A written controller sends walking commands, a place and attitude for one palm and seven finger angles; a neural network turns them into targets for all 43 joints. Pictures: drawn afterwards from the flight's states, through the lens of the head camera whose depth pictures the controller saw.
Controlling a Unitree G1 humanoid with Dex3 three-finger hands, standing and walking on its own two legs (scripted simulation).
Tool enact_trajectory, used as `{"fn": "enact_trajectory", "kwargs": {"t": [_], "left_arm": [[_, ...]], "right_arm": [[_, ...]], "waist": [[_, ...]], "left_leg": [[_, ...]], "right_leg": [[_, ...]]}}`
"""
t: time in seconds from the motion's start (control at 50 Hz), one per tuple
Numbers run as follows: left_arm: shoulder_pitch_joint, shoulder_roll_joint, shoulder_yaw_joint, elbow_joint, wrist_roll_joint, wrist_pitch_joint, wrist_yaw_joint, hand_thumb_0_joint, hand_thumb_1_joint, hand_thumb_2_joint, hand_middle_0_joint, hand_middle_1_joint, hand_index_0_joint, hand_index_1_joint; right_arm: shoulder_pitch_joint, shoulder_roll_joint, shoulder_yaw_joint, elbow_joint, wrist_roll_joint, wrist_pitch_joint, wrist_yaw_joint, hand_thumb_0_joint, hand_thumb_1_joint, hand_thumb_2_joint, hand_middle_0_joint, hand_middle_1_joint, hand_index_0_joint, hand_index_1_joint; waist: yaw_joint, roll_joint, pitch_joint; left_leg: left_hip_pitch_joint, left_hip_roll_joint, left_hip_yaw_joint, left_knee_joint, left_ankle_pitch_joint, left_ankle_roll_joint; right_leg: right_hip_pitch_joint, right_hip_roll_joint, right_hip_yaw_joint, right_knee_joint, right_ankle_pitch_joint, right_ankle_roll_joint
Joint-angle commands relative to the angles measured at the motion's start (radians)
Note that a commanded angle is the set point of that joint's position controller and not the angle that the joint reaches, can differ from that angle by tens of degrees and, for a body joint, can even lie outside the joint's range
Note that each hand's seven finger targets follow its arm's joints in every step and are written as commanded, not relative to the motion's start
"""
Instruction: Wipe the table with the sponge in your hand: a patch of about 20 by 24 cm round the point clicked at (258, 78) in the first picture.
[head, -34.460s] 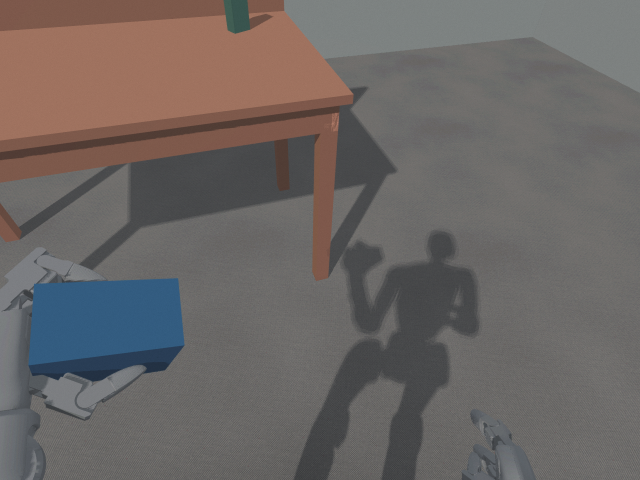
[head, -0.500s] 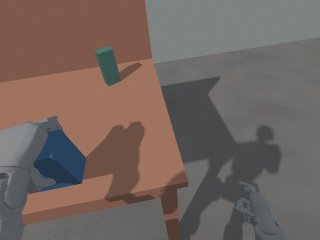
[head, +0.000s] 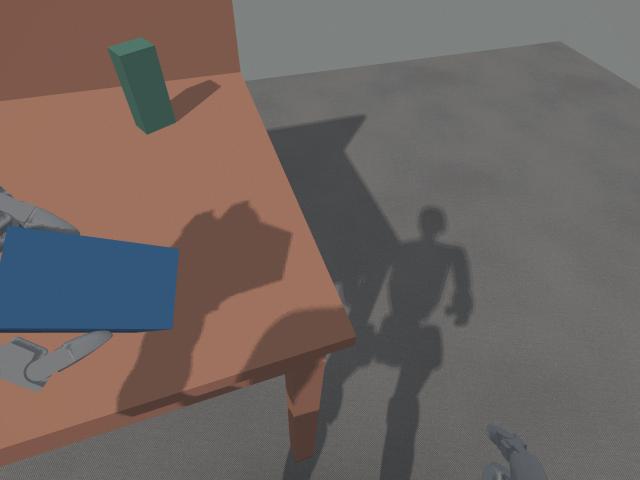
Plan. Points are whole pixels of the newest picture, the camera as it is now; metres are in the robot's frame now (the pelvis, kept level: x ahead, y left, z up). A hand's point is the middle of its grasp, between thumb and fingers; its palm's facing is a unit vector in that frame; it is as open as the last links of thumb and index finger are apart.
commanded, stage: step back with the hand held close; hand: left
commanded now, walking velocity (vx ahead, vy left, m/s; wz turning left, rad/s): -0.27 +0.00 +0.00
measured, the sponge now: (109, 291) +0.24 +0.20 +0.19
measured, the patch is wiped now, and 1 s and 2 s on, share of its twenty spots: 1.00 1.00 1.00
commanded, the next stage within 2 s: stop stepping back and stand still in 1.04 s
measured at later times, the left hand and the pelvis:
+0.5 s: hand out of the picture +0.13 +0.25 +0.23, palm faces +0.51 -0.79 -0.35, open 10.6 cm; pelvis -0.07 +0.00 -0.01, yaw +3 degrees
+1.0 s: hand out of the picture +0.05 +0.22 +0.24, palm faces +0.35 -0.86 -0.37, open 10.6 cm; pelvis -0.17 +0.01 +0.01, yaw -1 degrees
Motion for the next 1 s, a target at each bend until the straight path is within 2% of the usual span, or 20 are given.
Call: {"fn": "enact_trajectory", "kwargs": {"t": [0.0,0.1,0.14,0.2,0.26,0.32,0.38,0.42,0.46,0.5,0.58,0.64,0.66,0.72,0.76,0.8,0.82,0.88,0.94,0.98], "left_arm": [[-0.053,0.125,0.117,-0.202,-0.009,-0.096,0.032,0.0,0.1,1.3,-1.2,-1.6,-1.2,-1.6],[-0.083,0.123,0.096,-0.179,-0.005,-0.115,0.042,0.0,0.1,1.3,-1.2,-1.6,-1.2,-1.6],[-0.107,0.121,0.087,-0.18,-0.001,-0.125,0.051,0.0,0.1,1.3,-1.2,-1.6,-1.2,-1.6],[-0.153,0.134,0.097,-0.166,0.005,-0.132,0.059,0.0,0.1,1.3,-1.2,-1.6,-1.2,-1.6],[-0.186,0.112,0.089,-0.153,0.009,-0.138,0.058,0.0,0.1,1.3,-1.2,-1.6,-1.2,-1.6],[-0.211,0.092,0.089,-0.118,0.029,-0.144,0.05,0.0,0.1,1.3,-1.2,-1.6,-1.2,-1.6],[-0.186,0.08,0.071,-0.137,0.021,-0.149,0.029,0.0,0.1,1.3,-1.2,-1.6,-1.2,-1.6],[-0.174,0.122,0.084,-0.159,0.008,-0.155,0.027,0.0,0.1,1.3,-1.2,-1.6,-1.2,-1.6],[-0.203,0.113,0.048,-0.22,0.008,-0.165,0.033,0.0,0.1,1.3,-1.2,-1.6,-1.2,-1.6],[-0.211,0.128,0.057,-0.226,0.009,-0.165,0.036,0.0,0.1,1.3,-1.2,-1.6,-1.2,-1.6],[-0.168,0.12,0.099,-0.12,0.004,-0.163,0.032,0.0,0.1,1.3,-1.2,-1.6,-1.2,-1.6],[-0.212,0.089,0.104,-0.136,0.019,-0.167,0.022,0.0,0.1,1.3,-1.2,-1.6,-1.2,-1.6],[-0.237,0.09,0.105,-0.136,0.021,-0.164,0.021,0.0,0.1,1.3,-1.2,-1.6,-1.2,-1.6],[-0.197,0.086,0.081,-0.165,0.009,-0.161,0.017,0.0,0.1,1.3,-1.2,-1.6,-1.2,-1.6],[-0.184,0.066,0.044,-0.201,0.006,-0.17,0.007,0.0,0.1,1.3,-1.2,-1.6,-1.2,-1.6],[-0.24,0.127,0.047,-0.218,0.004,-0.186,0.02,0.0,0.1,1.3,-1.2,-1.6,-1.2,-1.6],[-0.262,0.144,0.045,-0.234,0.009,-0.172,0.029,0.0,0.1,1.3,-1.2,-1.6,-1.2,-1.6],[-0.21,0.129,0.064,-0.187,0.014,-0.138,0.025,0.0,0.1,1.3,-1.2,-1.6,-1.2,-1.6],[-0.166,0.12,0.078,-0.104,0.01,-0.134,0.032,0.0,0.1,1.3,-1.2,-1.6,-1.2,-1.6],[-0.138,0.136,0.092,-0.139,-0.001,-0.143,0.034,0.0,0.1,1.3,-1.2,-1.6,-1.2,-1.6]], "right_arm": [[-0.151,-0.13,-0.043,-0.182,-0.01,-0.09,-0.005,0.0,-0.9,-0.9,0.2,0.3,0.2,0.3],[-0.145,-0.112,-0.037,-0.153,-0.01,-0.107,-0.013,0.0,-0.9,-0.9,0.2,0.3,0.2,0.3],[-0.145,-0.101,-0.031,-0.13,-0.015,-0.108,-0.021,0.0,-0.9,-0.9,0.2,0.3,0.2,0.3],[-0.151,-0.109,-0.032,-0.13,-0.019,-0.115,-0.025,0.0,-0.9,-0.9,0.2,0.3,0.2,0.3],[-0.158,-0.127,-0.037,-0.149,-0.017,-0.122,-0.031,0.0,-0.9,-0.9,0.2,0.3,0.2,0.3],[-0.152,-0.143,-0.048,-0.181,-0.01,-0.136,-0.027,0.0,-0.9,-0.9,0.2,0.3,0.2,0.3],[-0.145,-0.118,-0.048,-0.18,-0.01,-0.142,-0.009,0.0,-0.9,-0.9,0.2,0.3,0.2,0.3],[-0.156,-0.109,-0.043,-0.161,-0.025,-0.145,-0.006,0.0,-0.9,-0.9,0.2,0.3,0.2,0.3],[-0.146,-0.084,-0.04,-0.134,-0.015,-0.142,-0.001,0.0,-0.9,-0.9,0.2,0.3,0.2,0.3],[-0.161,-0.078,-0.042,-0.131,-0.018,-0.133,-0.003,0.0,-0.9,-0.9,0.2,0.3,0.2,0.3],[-0.181,-0.102,-0.051,-0.154,-0.018,-0.119,-0.013,0.0,-0.9,-0.9,0.2,0.3,0.2,0.3],[-0.18,-0.11,-0.059,-0.162,-0.027,-0.134,-0.008,0.0,-0.9,-0.9,0.2,0.3,0.2,0.3],[-0.176,-0.109,-0.063,-0.159,-0.028,-0.139,0.0,0.0,-0.9,-0.9,0.2,0.3,0.2,0.3],[-0.168,-0.099,-0.061,-0.156,-0.019,-0.15,0.017,0.0,-0.9,-0.9,0.2,0.3,0.2,0.3],[-0.168,-0.079,-0.042,-0.142,-0.024,-0.157,0.024,0.0,-0.9,-0.9,0.2,0.3,0.2,0.3],[-0.17,-0.042,-0.019,-0.123,-0.019,-0.155,0.016,0.0,-0.9,-0.9,0.2,0.3,0.2,0.3],[-0.182,-0.058,-0.047,-0.12,-0.005,-0.146,0.014,0.0,-0.9,-0.9,0.2,0.3,0.2,0.3],[-0.186,-0.03,-0.02,-0.138,-0.024,-0.113,0.004,0.0,-0.9,-0.9,0.2,0.3,0.2,0.3],[-0.175,-0.045,-0.025,-0.132,-0.023,-0.08,-0.008,0.0,-0.9,-0.9,0.2,0.3,0.2,0.3],[-0.155,-0.079,-0.046,-0.144,-0.01,-0.076,-0.012,0.0,-0.9,-0.9,0.2,0.3,0.2,0.3]], "waist": [[0.036,0.178,-0.21],[0.013,-0.016,-0.153],[0.006,-0.01,-0.139],[0.006,-0.003,-0.117],[0.009,0.149,-0.107],[0.025,0.32,-0.107],[0.029,0.15,-0.131],[0.018,0.065,-0.105],[0.007,-0.1,-0.174],[0.004,-0.097,-0.188],[0.023,0.098,-0.176],[0.025,0.325,-0.195],[0.026,0.29,-0.169],[0.036,0.233,-0.17],[0.04,0.149,-0.154],[0.026,-0.15,-0.168],[0.035,-0.269,-0.199],[0.017,-0.098,-0.168],[0.011,-0.05,-0.184],[0.009,-0.032,-0.232]], "left_leg": [[-0.012,0.118,-0.12,-0.187,0.211,0.064],[-0.021,0.049,-0.066,-0.073,-0.096,0.038],[0.036,0.038,-0.051,-0.018,-0.131,0.033],[0.045,0.044,-0.069,-0.018,-0.149,0.033],[-0.072,0.096,-0.157,-0.216,-0.295,0.058],[-0.352,0.171,-0.247,-0.41,-0.482,0.109],[-0.249,0.117,-0.149,-0.249,-0.329,0.094],[-0.08,0.054,-0.075,-0.082,-0.193,0.053],[0.067,0.027,-0.014,0.067,0.0,0.011],[0.13,0.026,0.008,0.109,0.11,-0.002],[0.038,0.131,-0.099,-0.164,0.129,0.049],[-0.217,0.264,-0.217,-0.429,-0.216,0.126],[-0.27,0.277,-0.217,-0.441,-0.272,0.143],[-0.116,0.224,-0.128,-0.345,-0.165,0.112],[0.003,0.147,-0.077,-0.185,-0.098,0.051],[0.046,0.005,0.084,0.192,-0.078,-0.03],[-0.013,-0.027,0.037,0.379,-0.18,-0.031],[-0.097,0.028,0.005,0.326,-0.141,-0.011],[-0.021,0.031,0.03,0.024,-0.004,-0.014],[0.097,0.078,0.021,-0.146,0.322,0.007]], "right_leg": [[0.134,0.002,-0.014,0.013,0.179,-0.031],[-0.004,-0.111,0.099,-0.15,0.084,-0.075],[-0.107,-0.147,0.123,-0.195,-0.038,-0.092],[-0.176,-0.128,0.099,-0.189,-0.118,-0.089],[-0.075,-0.014,0.016,-0.072,-0.174,-0.052],[0.217,0.091,-0.04,0.186,-0.058,-0.016],[0.158,0.053,0.01,0.036,-0.008,-0.04],[-0.042,-0.078,0.179,-0.166,0.046,-0.101],[-0.102,-0.182,0.241,-0.202,0.194,-0.127],[-0.122,-0.217,0.221,-0.163,0.361,-0.132],[-0.03,-0.007,0.057,-0.002,0.201,-0.045],[0.185,0.101,0.003,0.339,-0.106,-0.008],[0.199,0.099,0.012,0.383,-0.136,-0.008],[0.128,0.084,-0.004,0.16,-0.162,-0.032],[0.054,0.019,0.051,-0.193,0.002,-0.076],[-0.056,-0.284,0.361,-0.331,0.45,-0.169],[-0.053,-0.329,0.389,-0.297,0.64,-0.189],[0.1,-0.3,0.265,-0.128,0.892,-0.189],[0.173,-0.244,0.213,-0.062,0.864,-0.147],[0.147,-0.171,0.177,-0.002,0.754,-0.087]]}}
